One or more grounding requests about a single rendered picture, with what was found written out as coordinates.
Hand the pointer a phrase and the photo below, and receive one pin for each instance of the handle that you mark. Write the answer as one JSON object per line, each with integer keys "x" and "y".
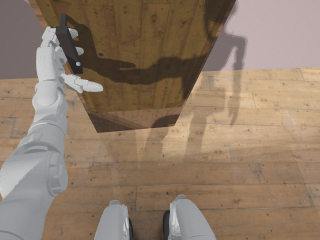
{"x": 65, "y": 39}

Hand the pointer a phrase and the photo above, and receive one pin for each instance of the right robot thigh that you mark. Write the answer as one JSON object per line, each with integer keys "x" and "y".
{"x": 189, "y": 219}

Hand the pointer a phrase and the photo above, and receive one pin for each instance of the left robot thigh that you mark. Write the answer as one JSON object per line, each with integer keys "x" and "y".
{"x": 113, "y": 222}

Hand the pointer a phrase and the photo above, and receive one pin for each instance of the robot left forearm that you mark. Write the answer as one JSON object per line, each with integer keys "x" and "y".
{"x": 49, "y": 126}

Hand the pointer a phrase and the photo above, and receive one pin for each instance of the robot thigh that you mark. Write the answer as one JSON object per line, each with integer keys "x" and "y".
{"x": 113, "y": 222}
{"x": 189, "y": 219}

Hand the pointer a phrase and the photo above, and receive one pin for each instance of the robot left hand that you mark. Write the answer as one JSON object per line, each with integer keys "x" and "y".
{"x": 49, "y": 61}

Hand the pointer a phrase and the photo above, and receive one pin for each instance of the robot left upper arm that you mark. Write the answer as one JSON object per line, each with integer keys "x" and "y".
{"x": 29, "y": 183}

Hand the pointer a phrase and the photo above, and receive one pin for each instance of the cupboard door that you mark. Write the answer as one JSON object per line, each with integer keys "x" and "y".
{"x": 146, "y": 54}

